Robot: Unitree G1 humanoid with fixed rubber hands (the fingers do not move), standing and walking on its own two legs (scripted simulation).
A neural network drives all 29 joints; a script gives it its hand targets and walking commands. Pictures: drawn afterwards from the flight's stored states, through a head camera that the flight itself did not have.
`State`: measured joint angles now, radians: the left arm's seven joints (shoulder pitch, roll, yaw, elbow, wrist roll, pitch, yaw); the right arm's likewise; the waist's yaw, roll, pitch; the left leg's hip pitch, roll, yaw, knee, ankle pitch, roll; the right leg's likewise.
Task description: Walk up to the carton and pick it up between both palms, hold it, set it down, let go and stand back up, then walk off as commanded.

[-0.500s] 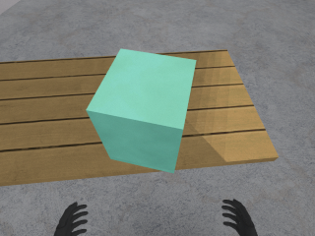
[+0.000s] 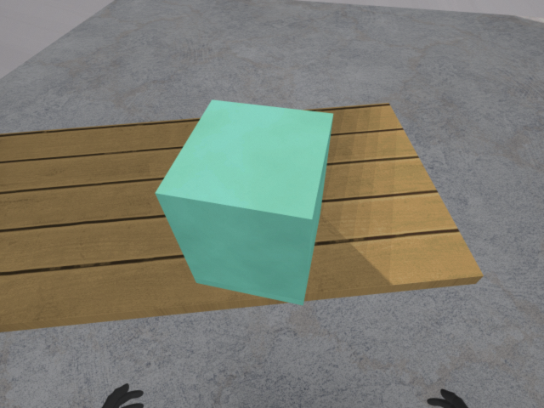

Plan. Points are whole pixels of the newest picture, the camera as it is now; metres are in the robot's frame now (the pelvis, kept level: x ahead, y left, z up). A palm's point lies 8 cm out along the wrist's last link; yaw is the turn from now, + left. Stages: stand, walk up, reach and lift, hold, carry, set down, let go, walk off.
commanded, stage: stand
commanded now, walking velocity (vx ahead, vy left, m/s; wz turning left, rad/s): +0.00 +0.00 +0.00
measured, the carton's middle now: (258, 205) +0.42 +0.04 +0.04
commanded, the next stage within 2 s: walk off in 0.22 s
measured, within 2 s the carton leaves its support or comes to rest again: neither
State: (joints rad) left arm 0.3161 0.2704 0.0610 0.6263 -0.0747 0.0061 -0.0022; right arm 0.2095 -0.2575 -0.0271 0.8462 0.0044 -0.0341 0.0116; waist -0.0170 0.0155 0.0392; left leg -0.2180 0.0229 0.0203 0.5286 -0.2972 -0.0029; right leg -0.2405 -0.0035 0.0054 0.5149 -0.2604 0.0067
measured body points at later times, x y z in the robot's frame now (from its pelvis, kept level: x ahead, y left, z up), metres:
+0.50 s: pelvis +0.00 +0.00 +0.00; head +0.01 -0.01 +0.45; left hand +0.09 +0.28 -0.11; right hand +0.08 -0.26 -0.14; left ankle -0.01 +0.12 -0.74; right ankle +0.01 -0.13 -0.73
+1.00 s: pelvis -0.11 -0.05 -0.02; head -0.08 -0.10 +0.42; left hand -0.03 +0.25 -0.10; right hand -0.04 -0.34 -0.18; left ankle -0.14 +0.13 -0.63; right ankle -0.05 -0.11 -0.74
